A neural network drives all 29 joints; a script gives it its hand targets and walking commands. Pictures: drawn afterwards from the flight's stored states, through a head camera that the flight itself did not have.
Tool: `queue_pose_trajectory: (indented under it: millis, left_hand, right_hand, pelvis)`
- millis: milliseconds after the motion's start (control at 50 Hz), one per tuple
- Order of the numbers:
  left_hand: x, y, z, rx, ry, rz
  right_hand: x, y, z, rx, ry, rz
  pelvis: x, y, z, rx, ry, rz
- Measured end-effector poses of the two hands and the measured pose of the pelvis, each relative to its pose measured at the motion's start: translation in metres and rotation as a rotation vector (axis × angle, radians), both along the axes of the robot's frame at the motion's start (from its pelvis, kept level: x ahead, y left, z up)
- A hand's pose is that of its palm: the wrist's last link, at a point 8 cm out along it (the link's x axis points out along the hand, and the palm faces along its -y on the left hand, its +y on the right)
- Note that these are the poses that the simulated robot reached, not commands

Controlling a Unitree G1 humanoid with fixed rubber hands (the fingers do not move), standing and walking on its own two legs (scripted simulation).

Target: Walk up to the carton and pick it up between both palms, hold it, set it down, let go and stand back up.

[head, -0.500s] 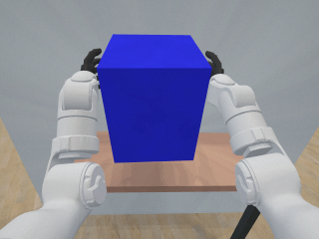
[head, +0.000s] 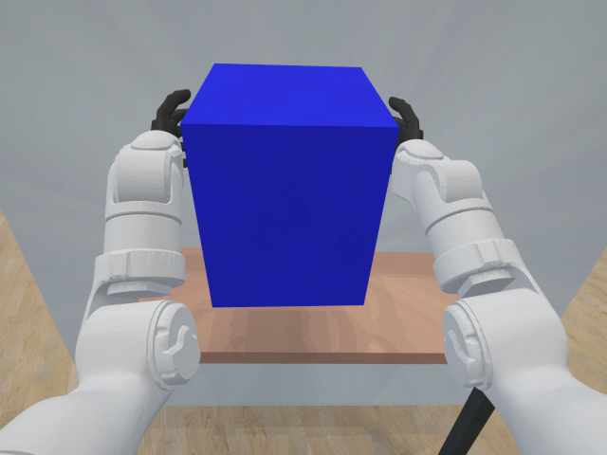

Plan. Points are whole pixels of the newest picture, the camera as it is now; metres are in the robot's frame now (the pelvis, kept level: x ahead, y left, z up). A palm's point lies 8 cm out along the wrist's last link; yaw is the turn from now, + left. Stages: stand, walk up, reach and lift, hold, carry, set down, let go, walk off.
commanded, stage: hold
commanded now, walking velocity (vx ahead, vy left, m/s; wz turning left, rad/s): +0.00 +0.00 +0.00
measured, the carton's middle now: (288, 183) +0.39 +0.00 +0.24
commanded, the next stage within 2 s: none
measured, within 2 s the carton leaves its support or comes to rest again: neither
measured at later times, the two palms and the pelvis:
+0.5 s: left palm (166, 154) +0.38 +0.15 +0.29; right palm (403, 155) +0.37 -0.14 +0.30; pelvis +0.01 +0.00 +0.00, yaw -1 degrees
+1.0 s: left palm (170, 152) +0.38 +0.15 +0.29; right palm (407, 156) +0.37 -0.14 +0.30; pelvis +0.01 +0.00 +0.00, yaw -1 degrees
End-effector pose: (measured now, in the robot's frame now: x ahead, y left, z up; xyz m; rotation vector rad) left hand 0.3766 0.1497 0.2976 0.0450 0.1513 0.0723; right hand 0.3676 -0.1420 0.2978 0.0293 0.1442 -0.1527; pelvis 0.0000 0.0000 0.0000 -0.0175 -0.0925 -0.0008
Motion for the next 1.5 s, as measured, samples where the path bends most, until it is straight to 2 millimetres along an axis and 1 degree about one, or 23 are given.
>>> queue_pose_trajectory:
  millis: [40, 140, 260, 340, 600, 900, 1060, 1160, 1240, 1400, 1500]
  left_hand:
    - [0.003, -0.001, 0.0, 0.0, 0.0, -0.006]
    - [0.002, 0.001, 0.003, -0.009, -0.032, 0.001]
    - [0.001, 0.004, -0.006, -0.011, -0.012, 0.007]
    - [0.001, 0.004, -0.008, -0.008, -0.018, 0.008]
    - [-0.001, 0.0, -0.007, -0.006, -0.024, 0.01]
    - [-0.002, 0.001, -0.004, -0.01, -0.023, 0.013]
    - [0.004, -0.006, -0.007, 0.012, 0.005, -0.001]
    - [0.002, -0.009, -0.003, 0.009, -0.025, -0.003]
    - [0.001, -0.01, -0.001, 0.003, -0.018, -0.004]
    - [-0.001, -0.003, -0.001, -0.01, -0.01, 0.004]
    - [-0.002, 0.001, 0.003, -0.003, -0.026, 0.009]
  right_hand:
    - [0.001, -0.001, 0.001, -0.006, 0.0, -0.005]
    - [0.002, 0.001, 0.007, -0.032, -0.029, 0.003]
    - [0.003, 0.004, 0.003, -0.027, -0.009, 0.008]
    - [0.004, 0.004, 0.001, -0.025, -0.015, 0.009]
    - [0.002, 0.0, -0.003, -0.016, -0.02, 0.007]
    - [0.001, 0.001, 0.0, -0.022, -0.018, 0.01]
    - [0.003, -0.006, -0.006, -0.003, 0.011, -0.002]
    - [0.0, -0.009, -0.004, -0.005, -0.018, -0.002]
    - [-0.001, -0.01, -0.004, 0.0, -0.011, -0.006]
    - [-0.001, -0.003, -0.002, -0.017, -0.003, 0.002]
    - [0.0, 0.001, 0.005, -0.003, -0.018, 0.007]
  pelvis:
    - [0.001, 0.0, 0.0, 0.001, 0.007, -0.002]
    - [0.004, 0.001, 0.0, 0.0, 0.004, -0.014]
    - [0.008, 0.001, 0.0, -0.001, -0.006, -0.013]
    - [0.008, 0.002, 0.0, -0.002, -0.007, -0.009]
    - [0.008, 0.004, 0.0, -0.002, -0.014, -0.016]
    - [0.006, 0.002, 0.0, -0.001, -0.011, -0.015]
    - [0.006, 0.002, 0.0, -0.001, -0.005, -0.007]
    - [0.006, 0.002, 0.0, -0.003, -0.003, -0.007]
    - [0.006, 0.002, 0.0, -0.001, -0.01, -0.012]
    - [0.004, 0.002, 0.0, 0.0, -0.008, -0.013]
    - [0.003, 0.002, 0.0, -0.002, -0.003, -0.009]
